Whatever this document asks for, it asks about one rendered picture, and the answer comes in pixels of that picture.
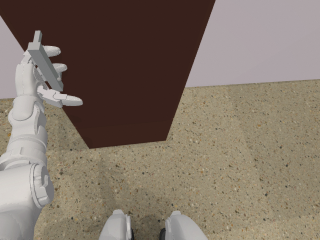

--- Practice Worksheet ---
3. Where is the handle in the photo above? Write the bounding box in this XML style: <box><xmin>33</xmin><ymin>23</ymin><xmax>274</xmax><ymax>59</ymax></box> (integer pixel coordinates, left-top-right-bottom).
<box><xmin>27</xmin><ymin>30</ymin><xmax>64</xmax><ymax>92</ymax></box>

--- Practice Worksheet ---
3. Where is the robot right thigh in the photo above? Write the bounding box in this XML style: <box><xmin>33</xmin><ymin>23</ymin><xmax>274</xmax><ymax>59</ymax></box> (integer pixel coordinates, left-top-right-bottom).
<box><xmin>165</xmin><ymin>214</ymin><xmax>208</xmax><ymax>240</ymax></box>

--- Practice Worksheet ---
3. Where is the left robot upper arm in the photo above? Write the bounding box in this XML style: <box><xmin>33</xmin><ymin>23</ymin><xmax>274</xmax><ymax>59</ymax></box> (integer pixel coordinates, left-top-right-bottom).
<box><xmin>0</xmin><ymin>163</ymin><xmax>55</xmax><ymax>240</ymax></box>

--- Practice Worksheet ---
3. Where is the cupboard door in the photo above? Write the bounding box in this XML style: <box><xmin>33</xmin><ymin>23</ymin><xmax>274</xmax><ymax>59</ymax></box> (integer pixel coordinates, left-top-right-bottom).
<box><xmin>0</xmin><ymin>0</ymin><xmax>211</xmax><ymax>128</ymax></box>

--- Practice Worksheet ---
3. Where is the robot right shin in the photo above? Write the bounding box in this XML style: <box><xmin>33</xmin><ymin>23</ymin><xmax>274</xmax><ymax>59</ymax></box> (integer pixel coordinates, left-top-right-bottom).
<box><xmin>165</xmin><ymin>211</ymin><xmax>181</xmax><ymax>240</ymax></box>

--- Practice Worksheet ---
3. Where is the robot left hand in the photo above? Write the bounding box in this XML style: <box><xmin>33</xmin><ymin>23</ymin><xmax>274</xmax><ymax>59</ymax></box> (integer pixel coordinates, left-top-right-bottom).
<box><xmin>15</xmin><ymin>45</ymin><xmax>83</xmax><ymax>108</ymax></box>

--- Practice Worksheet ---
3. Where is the robot left forearm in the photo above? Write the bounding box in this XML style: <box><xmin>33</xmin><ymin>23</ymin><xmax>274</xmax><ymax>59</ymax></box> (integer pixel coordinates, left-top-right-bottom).
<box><xmin>0</xmin><ymin>95</ymin><xmax>48</xmax><ymax>171</ymax></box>

